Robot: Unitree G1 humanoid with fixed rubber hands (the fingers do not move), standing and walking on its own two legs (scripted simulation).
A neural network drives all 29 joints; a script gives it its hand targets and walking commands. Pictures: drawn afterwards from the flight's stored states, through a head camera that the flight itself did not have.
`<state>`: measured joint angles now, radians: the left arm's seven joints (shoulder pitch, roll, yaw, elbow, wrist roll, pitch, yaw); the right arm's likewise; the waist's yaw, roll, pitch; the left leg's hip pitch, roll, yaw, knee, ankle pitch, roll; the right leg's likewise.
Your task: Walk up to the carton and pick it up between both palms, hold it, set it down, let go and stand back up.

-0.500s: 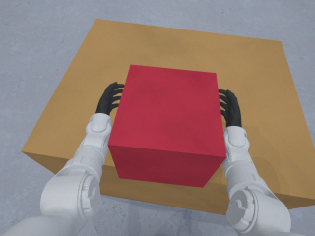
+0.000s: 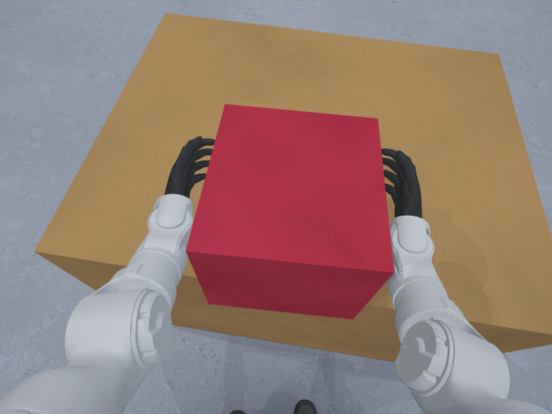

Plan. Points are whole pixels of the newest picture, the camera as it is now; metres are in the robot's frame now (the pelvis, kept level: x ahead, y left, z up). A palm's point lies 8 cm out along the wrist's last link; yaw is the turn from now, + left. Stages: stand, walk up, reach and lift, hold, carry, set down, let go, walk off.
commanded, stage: set down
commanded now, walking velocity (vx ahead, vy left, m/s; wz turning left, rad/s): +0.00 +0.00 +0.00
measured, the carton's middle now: (290, 214) +0.41 -0.03 -0.03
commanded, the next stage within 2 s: none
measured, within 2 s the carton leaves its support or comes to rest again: neither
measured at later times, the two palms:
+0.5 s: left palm (181, 190) +0.43 +0.14 +0.02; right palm (405, 207) +0.39 -0.19 +0.02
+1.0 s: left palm (180, 191) +0.43 +0.14 +0.02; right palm (405, 209) +0.39 -0.19 +0.02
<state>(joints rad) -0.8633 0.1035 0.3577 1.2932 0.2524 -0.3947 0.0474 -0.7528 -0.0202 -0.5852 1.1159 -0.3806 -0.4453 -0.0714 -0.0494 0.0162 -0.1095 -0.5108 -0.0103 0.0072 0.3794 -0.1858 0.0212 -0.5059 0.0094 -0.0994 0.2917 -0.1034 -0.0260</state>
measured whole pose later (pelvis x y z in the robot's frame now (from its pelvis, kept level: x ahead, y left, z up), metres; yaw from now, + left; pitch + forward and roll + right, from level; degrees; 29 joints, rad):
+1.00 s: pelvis +0.00 +0.00 +0.00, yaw +1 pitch +19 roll -1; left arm -0.84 0.06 0.49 1.18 0.40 -0.38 0.00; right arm -0.73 0.02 -0.70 1.02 -0.47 -0.46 -0.01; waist -0.05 -0.01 -0.08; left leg -0.52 -0.02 0.00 0.35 -0.16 0.02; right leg -0.52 0.00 -0.11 0.29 -0.10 -0.03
